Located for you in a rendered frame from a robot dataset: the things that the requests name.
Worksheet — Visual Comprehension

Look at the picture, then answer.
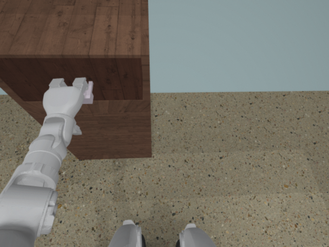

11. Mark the robot thigh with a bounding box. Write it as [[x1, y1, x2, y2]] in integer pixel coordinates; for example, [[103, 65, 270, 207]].
[[179, 227, 216, 247], [108, 224, 142, 247]]

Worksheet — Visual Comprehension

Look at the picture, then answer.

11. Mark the handle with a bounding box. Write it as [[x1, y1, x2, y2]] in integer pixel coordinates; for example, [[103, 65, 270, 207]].
[[83, 81, 94, 104]]

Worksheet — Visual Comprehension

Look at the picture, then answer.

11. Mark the robot left hand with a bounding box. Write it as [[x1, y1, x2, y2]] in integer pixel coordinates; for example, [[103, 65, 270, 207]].
[[43, 77, 88, 135]]

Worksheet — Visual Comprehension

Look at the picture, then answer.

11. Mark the robot left upper arm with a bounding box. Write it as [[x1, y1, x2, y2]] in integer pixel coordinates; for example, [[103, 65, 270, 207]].
[[0, 184, 58, 247]]

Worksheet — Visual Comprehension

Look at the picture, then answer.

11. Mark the robot left forearm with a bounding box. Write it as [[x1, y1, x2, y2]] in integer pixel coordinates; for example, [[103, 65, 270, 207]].
[[0, 113, 74, 203]]

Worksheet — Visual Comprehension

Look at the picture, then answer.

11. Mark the robot left thigh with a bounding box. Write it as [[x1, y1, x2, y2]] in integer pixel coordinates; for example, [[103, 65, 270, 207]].
[[108, 224, 142, 247]]

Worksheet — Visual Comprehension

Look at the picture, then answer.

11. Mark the cabinet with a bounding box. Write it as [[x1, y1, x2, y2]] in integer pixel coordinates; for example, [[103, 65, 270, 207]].
[[0, 0, 152, 160]]

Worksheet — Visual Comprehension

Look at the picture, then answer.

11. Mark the drawer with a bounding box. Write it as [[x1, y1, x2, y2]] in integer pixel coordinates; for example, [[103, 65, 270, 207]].
[[0, 58, 143, 101]]

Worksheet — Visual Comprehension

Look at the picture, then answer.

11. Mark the robot right thigh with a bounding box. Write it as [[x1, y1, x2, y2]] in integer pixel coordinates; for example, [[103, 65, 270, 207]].
[[179, 227, 216, 247]]

